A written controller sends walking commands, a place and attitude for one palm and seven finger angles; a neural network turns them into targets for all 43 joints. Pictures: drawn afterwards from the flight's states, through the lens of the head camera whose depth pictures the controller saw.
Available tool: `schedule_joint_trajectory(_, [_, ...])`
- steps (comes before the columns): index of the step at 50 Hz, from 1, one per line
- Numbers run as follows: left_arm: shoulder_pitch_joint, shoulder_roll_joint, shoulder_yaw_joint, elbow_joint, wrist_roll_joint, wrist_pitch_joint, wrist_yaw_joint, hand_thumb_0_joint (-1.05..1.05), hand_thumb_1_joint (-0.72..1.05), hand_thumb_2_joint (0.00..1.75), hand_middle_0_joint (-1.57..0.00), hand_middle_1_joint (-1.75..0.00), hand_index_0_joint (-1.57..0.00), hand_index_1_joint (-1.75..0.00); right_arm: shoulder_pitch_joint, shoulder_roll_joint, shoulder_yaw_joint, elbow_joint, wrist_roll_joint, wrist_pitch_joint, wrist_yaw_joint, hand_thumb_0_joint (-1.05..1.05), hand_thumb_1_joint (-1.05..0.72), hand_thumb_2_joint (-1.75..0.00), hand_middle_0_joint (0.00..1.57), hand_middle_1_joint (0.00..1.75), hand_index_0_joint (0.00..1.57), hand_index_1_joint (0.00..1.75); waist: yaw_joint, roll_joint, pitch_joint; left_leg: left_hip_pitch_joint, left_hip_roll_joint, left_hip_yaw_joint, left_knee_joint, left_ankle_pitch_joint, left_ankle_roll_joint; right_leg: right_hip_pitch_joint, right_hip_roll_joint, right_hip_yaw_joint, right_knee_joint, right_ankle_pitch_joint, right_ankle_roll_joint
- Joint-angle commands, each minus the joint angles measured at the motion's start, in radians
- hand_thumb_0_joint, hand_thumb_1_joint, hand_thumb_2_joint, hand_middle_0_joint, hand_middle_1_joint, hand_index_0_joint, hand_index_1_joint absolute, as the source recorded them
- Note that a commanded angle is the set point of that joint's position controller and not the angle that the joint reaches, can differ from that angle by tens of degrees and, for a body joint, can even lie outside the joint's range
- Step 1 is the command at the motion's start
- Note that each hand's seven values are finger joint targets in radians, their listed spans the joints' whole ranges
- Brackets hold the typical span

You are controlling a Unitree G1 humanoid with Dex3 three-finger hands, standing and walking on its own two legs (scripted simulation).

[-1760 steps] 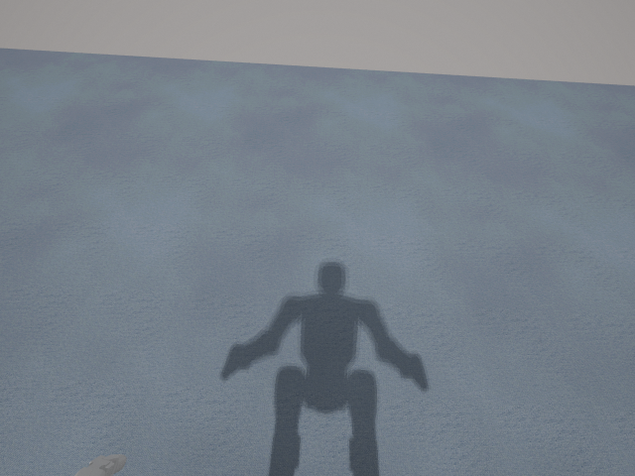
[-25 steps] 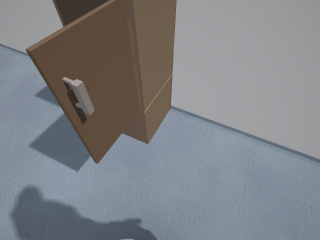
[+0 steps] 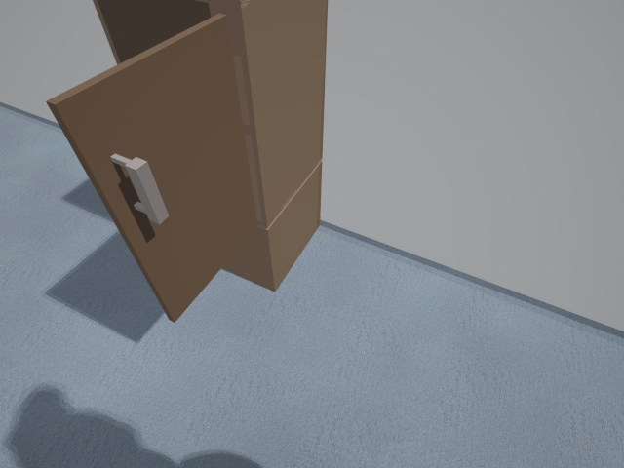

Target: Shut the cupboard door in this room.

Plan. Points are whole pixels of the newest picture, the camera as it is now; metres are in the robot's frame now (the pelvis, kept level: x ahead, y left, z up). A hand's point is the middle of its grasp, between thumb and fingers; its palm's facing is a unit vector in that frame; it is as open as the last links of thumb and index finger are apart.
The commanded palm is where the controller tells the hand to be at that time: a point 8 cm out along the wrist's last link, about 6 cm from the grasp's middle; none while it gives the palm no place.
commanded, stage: come to a stop and stand still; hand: left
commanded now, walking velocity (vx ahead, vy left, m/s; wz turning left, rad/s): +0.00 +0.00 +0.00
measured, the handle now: (139, 188) +0.52 +0.33 +0.04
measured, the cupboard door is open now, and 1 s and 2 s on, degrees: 89 89 89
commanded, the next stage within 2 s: look again from close up in 0.06 s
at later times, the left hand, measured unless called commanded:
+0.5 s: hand out of the picture +0.01 +0.23 -0.18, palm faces +0.03 -0.98 -0.20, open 7.3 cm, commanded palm none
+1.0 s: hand out of the picture +0.01 +0.22 -0.19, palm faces +0.08 -0.98 -0.18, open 7.4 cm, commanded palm none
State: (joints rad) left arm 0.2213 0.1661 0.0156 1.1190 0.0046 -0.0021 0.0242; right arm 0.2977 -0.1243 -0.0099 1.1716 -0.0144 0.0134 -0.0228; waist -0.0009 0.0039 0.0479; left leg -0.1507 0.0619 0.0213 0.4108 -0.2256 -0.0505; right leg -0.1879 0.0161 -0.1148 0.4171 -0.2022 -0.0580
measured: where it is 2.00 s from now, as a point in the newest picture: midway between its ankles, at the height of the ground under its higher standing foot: (314, 445)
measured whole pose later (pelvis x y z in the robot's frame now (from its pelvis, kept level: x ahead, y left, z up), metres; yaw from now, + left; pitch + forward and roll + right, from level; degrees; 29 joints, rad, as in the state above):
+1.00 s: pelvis +0.04 +0.05 -0.01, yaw +3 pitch +1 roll +0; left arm 0.36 0.15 0.03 1.07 0.04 -0.03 0.01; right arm 0.37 -0.14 -0.01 1.07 -0.03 -0.01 0.00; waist 0.00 0.01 0.00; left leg -0.26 -0.02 0.00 0.65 -0.40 0.05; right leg -0.26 -0.06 -0.12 0.60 -0.35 0.00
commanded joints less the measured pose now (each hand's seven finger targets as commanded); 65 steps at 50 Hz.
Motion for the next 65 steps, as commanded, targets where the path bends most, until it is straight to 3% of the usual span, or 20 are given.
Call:
schedule_joint_trajectory(1, [0.067,0.093,0.017,-0.028,0.002,-0.007,0.005,0.00,0.90,0.90,-0.20,-0.30,-0.20,-0.30,0.062,-0.075,-0.014,-0.032,-0.002,-0.012,-0.009,0.00,-0.90,-0.90,0.20,0.30,0.20,0.30,0.004,-0.026,0.059,-0.051,0.025,-0.023,-0.066,-0.041,0.044,-0.057,-0.148,0.177,-0.190,-0.191,0.034])
schedule_joint_trajectory(7, [0.103,0.072,0.016,-0.022,0.002,-0.012,0.007,0.00,0.90,0.90,-0.20,-0.30,-0.20,-0.30,0.090,-0.062,-0.012,-0.033,-0.001,-0.018,-0.012,0.00,-0.90,-0.90,0.20,0.30,0.20,0.30,0.001,-0.032,0.048,-0.048,0.025,-0.024,-0.067,-0.032,0.049,-0.060,-0.142,0.173,-0.183,-0.174,0.035])
schedule_joint_trajectory(8, [0.190,0.083,0.005,0.005,0.019,-0.045,0.050,0.00,0.90,0.90,-0.20,-0.30,-0.20,-0.30,-0.025,-0.113,-0.012,-0.091,-0.001,-0.039,0.000,0.00,-0.90,-0.90,0.20,0.30,0.20,0.30,0.043,0.022,0.044,-0.128,0.026,0.028,0.144,-0.021,0.023,-0.016,-0.201,0.238,-0.100,0.352,0.065])
schedule_joint_trajectory(9, [0.153,0.149,0.015,-0.041,0.014,-0.053,0.040,0.00,0.90,0.90,-0.20,-0.30,-0.20,-0.30,0.046,-0.051,-0.010,-0.133,0.005,-0.023,0.004,0.00,-0.90,-0.90,0.20,0.30,0.20,0.30,-0.020,0.001,-0.064,-0.117,0.002,-0.006,0.186,-0.153,0.035,0.001,-0.273,0.289,-0.128,0.171,-0.004])
schedule_joint_trajectory(10, [0.118,0.156,0.022,-0.063,0.016,-0.060,0.033,0.00,0.90,0.90,-0.20,-0.30,-0.20,-0.30,0.063,-0.053,-0.005,-0.131,-0.001,-0.017,0.011,0.00,-0.90,-0.90,0.20,0.30,0.20,0.30,-0.021,-0.002,-0.107,-0.098,0.006,-0.001,0.218,-0.155,0.039,-0.011,-0.277,0.287,-0.139,0.012,-0.046])
schedule_joint_trajectory(12, [0.078,0.116,0.020,-0.078,0.016,-0.053,0.026,0.00,0.90,0.90,-0.20,-0.30,-0.20,-0.30,0.112,-0.054,-0.004,-0.134,-0.003,-0.027,0.010,0.00,-0.90,-0.90,0.20,0.30,0.20,0.30,-0.047,-0.050,-0.062,-0.045,-0.009,0.000,0.133,-0.057,0.052,-0.128,-0.213,0.212,-0.115,-0.156,-0.047])
schedule_joint_trajectory(16, [0.120,0.064,0.006,-0.072,0.009,-0.034,0.017,0.00,0.90,0.90,-0.20,-0.30,-0.20,-0.30,0.096,-0.080,0.004,-0.150,-0.004,-0.049,0.002,0.00,-0.90,-0.90,0.20,0.30,0.20,0.30,-0.006,0.113,0.022,-0.161,0.057,-0.097,-0.024,0.043,0.083,-0.066,-0.106,0.122,0.013,-0.074,0.009])
schedule_joint_trajectory(19, [0.146,0.048,-0.002,-0.060,0.008,-0.027,0.013,0.00,0.90,0.90,-0.20,-0.30,-0.20,-0.30,0.073,-0.104,0.003,-0.156,-0.002,-0.050,-0.005,0.00,-0.90,-0.90,0.20,0.30,0.20,0.30,0.009,0.004,0.051,-0.204,0.050,-0.108,-0.072,-0.049,0.090,-0.026,-0.103,0.118,0.014,-0.050,0.021])
schedule_joint_trajectory(37, [0.144,0.069,-0.004,-0.042,0.010,-0.021,0.011,0.00,0.90,0.90,-0.20,-0.30,-0.20,-0.30,0.069,-0.124,0.010,-0.107,0.000,-0.058,-0.009,0.00,-0.90,-0.90,0.20,0.30,0.20,0.30,0.007,0.011,0.011,-0.103,0.041,-0.081,-0.088,0.098,0.093,0.009,-0.127,0.112,0.007,0.064,0.036])
schedule_joint_trajectory(41, [0.145,0.066,0.007,-0.053,0.025,-0.012,-0.002,0.00,0.90,0.90,-0.20,-0.30,-0.20,-0.30,0.070,-0.149,-0.009,-0.112,-0.009,-0.040,-0.002,0.00,-0.90,-0.90,0.20,0.30,0.20,0.30,0.000,0.051,0.074,-0.183,0.070,-0.174,-0.150,-0.337,0.138,-0.067,-0.090,0.045,0.092,-0.228,0.033])
schedule_joint_trajectory(44, [0.168,0.063,0.019,-0.072,0.032,-0.020,-0.012,0.00,0.90,0.90,-0.20,-0.30,-0.20,-0.30,0.053,-0.157,-0.023,-0.142,-0.013,-0.038,0.003,0.00,-0.90,-0.90,0.20,0.30,0.20,0.30,0.009,0.043,0.112,-0.252,0.079,-0.233,-0.127,-0.397,0.174,-0.086,-0.087,0.055,0.112,-0.260,0.026])
schedule_joint_trajectory(47, [0.240,0.095,0.037,-0.069,0.032,-0.037,-0.013,0.00,0.90,0.90,-0.20,-0.30,-0.20,-0.30,0.030,-0.132,-0.025,-0.177,-0.012,-0.051,0.009,0.00,-0.90,-0.90,0.20,0.30,0.20,0.30,0.038,-0.046,0.077,-0.389,-0.006,-0.140,0.061,-0.296,0.157,0.050,-0.166,0.156,0.034,-0.316,-0.010])
schedule_joint_trajectory(50, [0.359,0.155,0.063,-0.055,0.031,-0.050,0.006,0.00,0.90,0.90,-0.20,-0.30,-0.20,-0.30,-0.079,-0.092,-0.030,-0.246,-0.010,-0.056,0.023,0.00,-0.90,-0.90,0.20,0.30,0.20,0.30,0.088,-0.269,0.049,-0.584,-0.053,0.042,0.536,-0.319,0.117,0.172,-0.431,0.444,-0.187,-0.341,-0.156])
schedule_joint_trajectory(53, [0.261,0.141,0.056,-0.071,0.046,-0.065,0.012,0.00,0.90,0.90,-0.20,-0.30,-0.20,-0.30,-0.129,-0.063,-0.033,-0.277,-0.004,-0.062,0.045,0.00,-0.90,-0.90,0.20,0.30,0.20,0.30,0.032,-0.113,0.058,-0.521,0.028,-0.008,0.530,-0.316,0.122,0.063,-0.430,0.266,-0.126,-0.089,-0.149])
schedule_joint_trajectory(56, [0.170,0.151,0.057,-0.088,0.030,-0.053,0.003,0.00,0.90,0.90,-0.20,-0.30,-0.20,-0.30,0.067,-0.057,-0.031,-0.211,-0.013,-0.059,0.049,0.00,-0.90,-0.90,0.20,0.30,0.20,0.30,-0.067,-0.076,-0.015,-0.059,-0.071,0.161,0.215,-0.060,0.109,-0.163,-0.282,-0.019,0.032,-0.093,-0.036])
schedule_joint_trajectory(57, [0.161,0.128,0.051,-0.099,0.023,-0.046,-0.005,0.00,0.90,0.90,-0.20,-0.30,-0.20,-0.30,0.183,-0.111,-0.045,-0.175,-0.018,-0.061,0.042,0.00,-0.90,-0.90,0.20,0.30,0.20,0.30,-0.112,0.053,-0.045,0.078,-0.051,0.092,0.139,-0.098,0.114,-0.230,-0.229,-0.089,0.265,-0.057,-0.005])
schedule_joint_trajectory(58, [0.155,0.072,0.044,-0.140,0.019,-0.039,-0.022,0.00,0.90,0.90,-0.20,-0.30,-0.20,-0.30,0.301,-0.230,-0.078,-0.151,-0.031,-0.067,0.027,0.00,-0.90,-0.90,0.20,0.30,0.20,0.30,-0.149,0.332,-0.073,0.196,0.214,-0.388,-0.038,-0.165,0.226,-0.465,-0.109,-0.125,0.621,-0.236,0.065])
schedule_joint_trajectory(59, [0.098,0.080,0.040,-0.200,0.026,-0.044,-0.030,0.00,0.90,0.90,-0.20,-0.30,-0.20,-0.30,0.358,-0.297,-0.088,-0.144,-0.025,-0.063,0.007,0.00,-0.90,-0.90,0.20,0.30,0.20,0.30,-0.156,0.273,-0.104,0.261,0.377,-0.718,-0.170,-0.073,0.339,-0.625,-0.060,0.023,0.815,-0.382,0.063])
schedule_joint_trajectory(60, [0.029,0.098,0.046,-0.228,0.034,-0.047,-0.026,0.00,0.90,0.90,-0.20,-0.30,-0.20,-0.30,0.315,-0.327,-0.094,-0.161,-0.020,-0.059,0.000,0.00,-0.90,-0.90,0.20,0.30,0.20,0.30,-0.140,0.141,-0.096,0.206,0.421,-0.752,-0.155,-0.057,0.384,-0.670,-0.097,0.089,0.932,-0.331,0.052])
schedule_joint_trajectory(65, [0.099,0.059,0.047,-0.151,0.043,-0.032,-0.048,0.00,0.90,0.90,-0.20,-0.30,-0.20,-0.30,0.083,-0.189,-0.056,-0.204,-0.015,-0.100,-0.007,0.00,-0.90,-0.90,0.20,0.30,0.20,0.30,0.003,0.114,0.001,-0.039,0.183,-0.239,-0.097,0.308,0.251,-0.548,-0.125,0.096,0.864,-0.056,0.101])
